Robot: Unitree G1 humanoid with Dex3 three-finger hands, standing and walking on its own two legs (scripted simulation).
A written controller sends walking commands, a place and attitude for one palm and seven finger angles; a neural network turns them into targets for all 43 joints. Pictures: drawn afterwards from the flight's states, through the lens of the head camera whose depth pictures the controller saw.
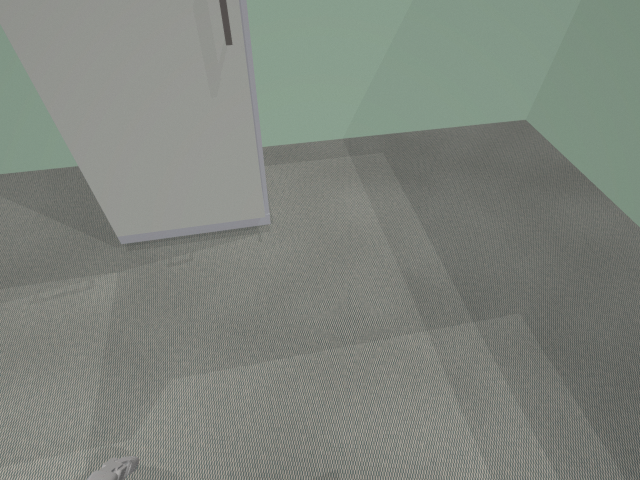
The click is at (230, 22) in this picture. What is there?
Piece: fridge door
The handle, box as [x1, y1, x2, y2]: [219, 0, 231, 44]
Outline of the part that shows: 219,0 226,44 231,44 225,0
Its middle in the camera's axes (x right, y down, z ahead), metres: -0.26 -0.63 +0.98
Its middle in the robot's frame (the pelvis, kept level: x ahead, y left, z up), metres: +1.16 +0.33 +0.17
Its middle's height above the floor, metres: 0.94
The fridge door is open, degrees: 0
